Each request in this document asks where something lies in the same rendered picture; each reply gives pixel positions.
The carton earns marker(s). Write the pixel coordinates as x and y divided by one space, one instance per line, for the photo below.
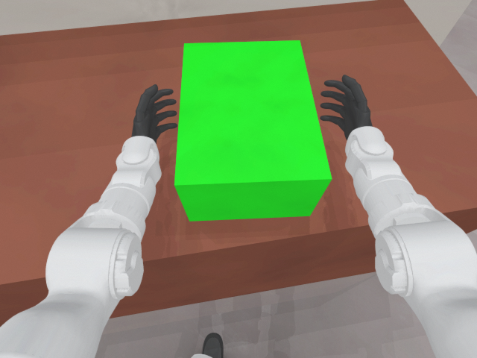
249 144

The robot left foot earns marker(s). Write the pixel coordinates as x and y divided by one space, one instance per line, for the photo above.
213 346

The right robot upper arm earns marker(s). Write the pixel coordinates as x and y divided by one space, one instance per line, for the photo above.
432 265

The robot right forearm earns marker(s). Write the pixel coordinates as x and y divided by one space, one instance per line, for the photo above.
382 188

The left robot hand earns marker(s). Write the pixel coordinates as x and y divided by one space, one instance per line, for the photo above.
146 120

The robot left forearm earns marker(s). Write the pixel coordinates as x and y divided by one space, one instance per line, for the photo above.
128 198

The pedestal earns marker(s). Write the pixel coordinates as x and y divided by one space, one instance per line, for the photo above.
68 99

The right robot hand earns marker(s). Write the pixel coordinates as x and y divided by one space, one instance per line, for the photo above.
354 111

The left robot upper arm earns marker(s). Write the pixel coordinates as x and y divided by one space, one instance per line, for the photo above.
90 270

